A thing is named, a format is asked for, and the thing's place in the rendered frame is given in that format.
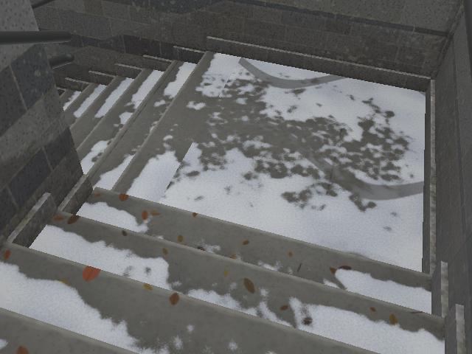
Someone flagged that stairs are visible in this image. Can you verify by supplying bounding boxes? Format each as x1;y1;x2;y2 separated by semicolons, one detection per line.
60;60;197;190
0;187;445;354

